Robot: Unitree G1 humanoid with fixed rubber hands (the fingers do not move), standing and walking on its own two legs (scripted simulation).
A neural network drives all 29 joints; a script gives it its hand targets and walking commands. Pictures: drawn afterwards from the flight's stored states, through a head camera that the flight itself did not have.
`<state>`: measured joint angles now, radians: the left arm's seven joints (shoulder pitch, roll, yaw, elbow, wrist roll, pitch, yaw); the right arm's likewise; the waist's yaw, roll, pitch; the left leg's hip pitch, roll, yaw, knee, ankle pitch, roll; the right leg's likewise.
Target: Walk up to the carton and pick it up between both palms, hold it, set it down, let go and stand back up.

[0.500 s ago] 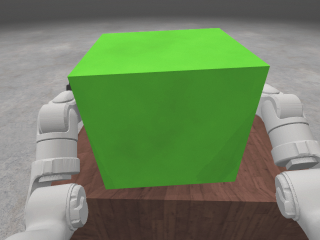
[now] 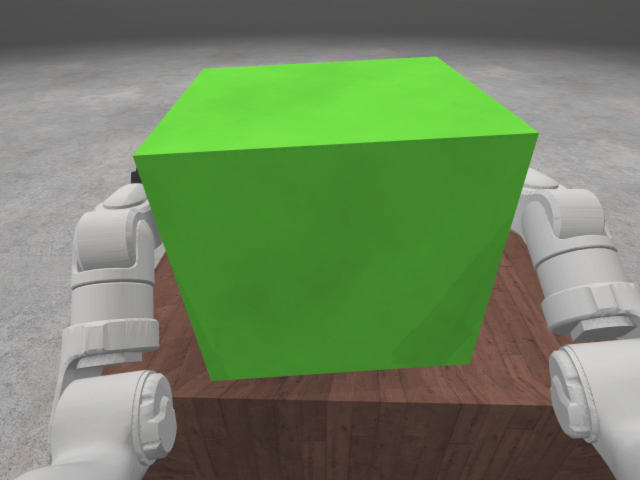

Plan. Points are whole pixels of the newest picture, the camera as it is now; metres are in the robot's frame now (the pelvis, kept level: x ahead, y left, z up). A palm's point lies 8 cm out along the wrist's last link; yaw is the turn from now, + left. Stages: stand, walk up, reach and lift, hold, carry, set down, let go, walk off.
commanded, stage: hold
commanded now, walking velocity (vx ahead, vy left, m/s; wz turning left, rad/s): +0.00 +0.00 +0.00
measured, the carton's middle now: (330, 209) +0.40 +0.00 +0.22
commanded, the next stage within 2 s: none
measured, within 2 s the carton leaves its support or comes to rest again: neither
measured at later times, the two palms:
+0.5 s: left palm (153, 197) +0.36 +0.20 +0.26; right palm (504, 184) +0.37 -0.20 +0.27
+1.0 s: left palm (152, 197) +0.36 +0.21 +0.26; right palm (503, 183) +0.37 -0.20 +0.27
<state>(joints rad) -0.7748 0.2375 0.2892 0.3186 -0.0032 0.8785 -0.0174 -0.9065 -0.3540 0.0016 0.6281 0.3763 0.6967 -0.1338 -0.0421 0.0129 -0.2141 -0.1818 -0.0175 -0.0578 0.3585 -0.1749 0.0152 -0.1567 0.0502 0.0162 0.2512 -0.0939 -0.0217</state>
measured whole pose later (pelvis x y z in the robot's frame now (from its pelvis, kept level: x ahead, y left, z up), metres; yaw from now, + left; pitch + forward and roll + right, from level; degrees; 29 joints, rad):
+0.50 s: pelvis +0.00 +0.00 +0.00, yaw +0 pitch +0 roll -1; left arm -0.79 0.24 0.28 0.34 0.00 0.87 -0.02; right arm -0.92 -0.36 0.01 0.65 0.38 0.69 -0.13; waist -0.04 0.02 -0.21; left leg -0.19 -0.02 -0.06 0.36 -0.17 0.02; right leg -0.16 0.05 0.02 0.25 -0.09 -0.02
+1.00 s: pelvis +0.00 +0.00 +0.00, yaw +0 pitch +0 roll -1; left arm -0.78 0.24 0.29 0.34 -0.01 0.87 -0.02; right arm -0.90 -0.35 0.01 0.63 0.38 0.70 -0.14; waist -0.04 0.02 -0.22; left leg -0.19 -0.02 -0.07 0.36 -0.18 0.01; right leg -0.16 0.06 0.02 0.25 -0.10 -0.03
